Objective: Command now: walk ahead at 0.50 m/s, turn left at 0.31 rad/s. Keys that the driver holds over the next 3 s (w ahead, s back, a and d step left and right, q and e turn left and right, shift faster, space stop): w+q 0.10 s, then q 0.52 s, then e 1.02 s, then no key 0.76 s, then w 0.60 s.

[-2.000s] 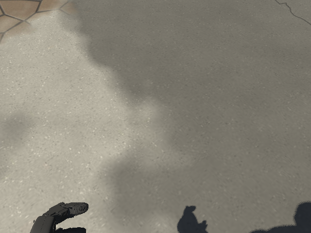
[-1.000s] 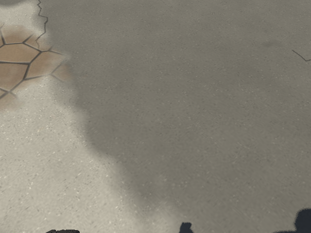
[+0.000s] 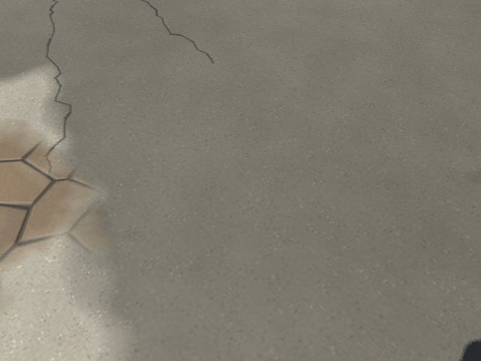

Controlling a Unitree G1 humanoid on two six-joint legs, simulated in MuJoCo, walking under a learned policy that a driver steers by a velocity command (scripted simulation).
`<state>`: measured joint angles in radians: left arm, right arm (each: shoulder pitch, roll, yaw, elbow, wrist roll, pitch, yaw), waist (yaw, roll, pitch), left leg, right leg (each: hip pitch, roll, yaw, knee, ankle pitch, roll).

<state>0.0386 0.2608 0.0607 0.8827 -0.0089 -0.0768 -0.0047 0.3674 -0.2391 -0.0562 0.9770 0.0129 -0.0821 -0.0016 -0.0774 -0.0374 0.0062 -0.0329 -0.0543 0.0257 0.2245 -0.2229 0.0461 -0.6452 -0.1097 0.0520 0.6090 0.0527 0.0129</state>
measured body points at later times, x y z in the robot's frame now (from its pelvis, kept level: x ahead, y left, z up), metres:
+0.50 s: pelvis +0.20 -0.04 +0.00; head +0.24 -0.03 +0.44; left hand +0.21 +0.26 -0.13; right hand +0.42 -0.27 -0.11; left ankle +0.25 +0.11 -0.71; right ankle +0.22 -0.15 -0.75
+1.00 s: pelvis +0.24 -0.01 -0.01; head +0.26 -0.01 +0.44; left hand +0.24 +0.29 -0.13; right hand +0.48 -0.19 -0.12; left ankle +0.24 +0.10 -0.75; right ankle +0.25 -0.13 -0.73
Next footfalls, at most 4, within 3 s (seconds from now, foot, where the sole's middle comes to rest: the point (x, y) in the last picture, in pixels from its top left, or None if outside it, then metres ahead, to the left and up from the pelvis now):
0.12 right None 0.25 -0.15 -0.78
0.60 left None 0.28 0.12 -0.78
1.04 right None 0.29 -0.12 -0.78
1.48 left None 0.28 0.12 -0.78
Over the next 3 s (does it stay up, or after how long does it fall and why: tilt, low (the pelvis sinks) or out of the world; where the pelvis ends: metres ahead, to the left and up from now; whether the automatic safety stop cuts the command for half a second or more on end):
stays up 0.41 -0.06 -0.01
